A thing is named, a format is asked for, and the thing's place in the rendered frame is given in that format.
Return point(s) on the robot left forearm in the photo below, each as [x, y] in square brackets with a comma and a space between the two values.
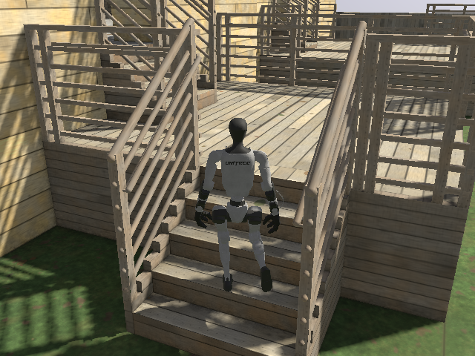
[202, 198]

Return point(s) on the robot right foot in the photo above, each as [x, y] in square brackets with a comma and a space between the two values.
[266, 281]

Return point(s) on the robot torso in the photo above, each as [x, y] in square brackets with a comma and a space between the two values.
[237, 179]

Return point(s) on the left robot hand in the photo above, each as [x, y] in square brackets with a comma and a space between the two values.
[202, 216]

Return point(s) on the robot right forearm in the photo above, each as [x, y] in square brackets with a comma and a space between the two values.
[272, 200]

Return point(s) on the robot right upper arm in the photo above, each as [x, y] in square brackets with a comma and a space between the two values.
[264, 168]

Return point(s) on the robot left upper arm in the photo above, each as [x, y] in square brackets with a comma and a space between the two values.
[214, 156]

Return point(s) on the right robot hand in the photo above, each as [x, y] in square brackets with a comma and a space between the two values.
[275, 222]

